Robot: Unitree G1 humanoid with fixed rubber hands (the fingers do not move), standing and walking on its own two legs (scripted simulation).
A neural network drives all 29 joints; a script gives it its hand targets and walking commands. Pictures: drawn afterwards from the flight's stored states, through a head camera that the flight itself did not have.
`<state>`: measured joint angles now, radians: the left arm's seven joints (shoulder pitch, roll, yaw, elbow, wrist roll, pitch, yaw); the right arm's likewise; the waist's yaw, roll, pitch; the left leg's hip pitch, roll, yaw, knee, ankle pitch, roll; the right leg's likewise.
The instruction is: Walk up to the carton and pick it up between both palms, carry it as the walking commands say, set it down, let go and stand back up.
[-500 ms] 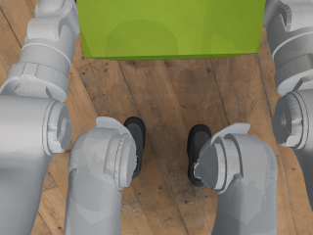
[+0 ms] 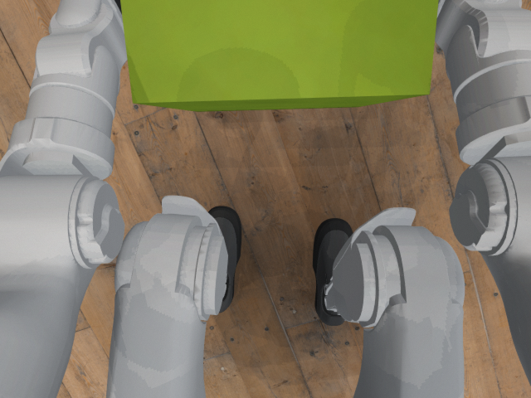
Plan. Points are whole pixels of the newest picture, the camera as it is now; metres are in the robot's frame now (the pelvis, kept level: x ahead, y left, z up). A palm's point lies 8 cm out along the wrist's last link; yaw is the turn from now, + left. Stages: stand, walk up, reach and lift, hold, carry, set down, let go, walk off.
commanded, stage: reach and lift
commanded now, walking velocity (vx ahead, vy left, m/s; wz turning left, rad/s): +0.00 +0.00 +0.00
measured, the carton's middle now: out of the picture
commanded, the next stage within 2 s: none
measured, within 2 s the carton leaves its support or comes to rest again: leaves its support in 0.28 s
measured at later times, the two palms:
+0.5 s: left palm out of the picture +0.55 +0.19 -0.10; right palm out of the picture +0.57 -0.17 -0.10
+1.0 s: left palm out of the picture +0.54 +0.19 -0.04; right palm out of the picture +0.56 -0.17 -0.05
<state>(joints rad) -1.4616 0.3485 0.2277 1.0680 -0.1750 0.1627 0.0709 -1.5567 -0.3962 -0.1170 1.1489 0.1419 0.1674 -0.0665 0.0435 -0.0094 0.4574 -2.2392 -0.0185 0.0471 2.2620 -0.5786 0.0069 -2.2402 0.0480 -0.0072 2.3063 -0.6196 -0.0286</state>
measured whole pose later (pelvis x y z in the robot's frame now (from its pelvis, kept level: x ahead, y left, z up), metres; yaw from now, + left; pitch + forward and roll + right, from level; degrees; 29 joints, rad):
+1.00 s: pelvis +0.01 +0.00 +0.07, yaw -1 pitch +45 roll +2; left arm -1.23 0.21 0.40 0.72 0.00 0.36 0.03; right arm -1.33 -0.29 -0.28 0.85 0.00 0.34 -0.04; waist 0.05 -0.02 0.07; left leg -2.24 -0.07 -0.01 2.00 -0.55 -0.03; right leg -2.24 0.10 0.01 2.03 -0.57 0.00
